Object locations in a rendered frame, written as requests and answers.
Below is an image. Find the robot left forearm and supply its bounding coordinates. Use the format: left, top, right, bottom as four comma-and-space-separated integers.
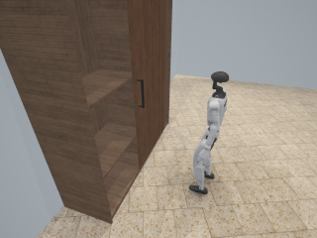
203, 125, 218, 153

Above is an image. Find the humanoid robot head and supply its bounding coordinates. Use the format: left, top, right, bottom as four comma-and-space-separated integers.
211, 71, 230, 99

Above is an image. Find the left robot shin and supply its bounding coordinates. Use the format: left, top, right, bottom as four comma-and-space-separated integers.
193, 165, 205, 190

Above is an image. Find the left robot hand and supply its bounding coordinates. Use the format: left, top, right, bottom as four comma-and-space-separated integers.
196, 150, 209, 166

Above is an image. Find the left robot upper arm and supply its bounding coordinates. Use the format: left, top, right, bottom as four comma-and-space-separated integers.
209, 99, 220, 132

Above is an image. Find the handle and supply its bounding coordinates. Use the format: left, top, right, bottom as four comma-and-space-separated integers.
137, 79, 145, 108

